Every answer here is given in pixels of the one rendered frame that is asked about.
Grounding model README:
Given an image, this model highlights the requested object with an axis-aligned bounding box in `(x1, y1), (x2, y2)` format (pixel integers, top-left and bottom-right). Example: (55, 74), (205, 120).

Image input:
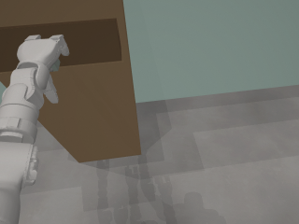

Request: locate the left robot hand
(17, 35), (69, 104)

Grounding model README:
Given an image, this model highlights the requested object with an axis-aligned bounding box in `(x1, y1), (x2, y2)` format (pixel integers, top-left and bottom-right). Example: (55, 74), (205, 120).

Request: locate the left robot upper arm
(0, 141), (39, 224)

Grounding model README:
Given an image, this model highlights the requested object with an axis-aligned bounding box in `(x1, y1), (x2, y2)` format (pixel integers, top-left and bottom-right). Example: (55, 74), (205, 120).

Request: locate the handle
(51, 59), (61, 72)

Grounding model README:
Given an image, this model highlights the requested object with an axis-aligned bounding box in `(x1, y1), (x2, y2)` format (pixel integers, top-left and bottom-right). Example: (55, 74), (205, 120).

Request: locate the drawer
(0, 18), (122, 73)

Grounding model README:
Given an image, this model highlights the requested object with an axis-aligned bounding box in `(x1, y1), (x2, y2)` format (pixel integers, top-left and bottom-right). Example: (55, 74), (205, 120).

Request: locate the left robot forearm
(0, 59), (50, 145)

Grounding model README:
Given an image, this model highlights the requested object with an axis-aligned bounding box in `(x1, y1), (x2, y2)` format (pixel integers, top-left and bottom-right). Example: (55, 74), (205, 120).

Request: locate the cabinet
(0, 0), (141, 163)

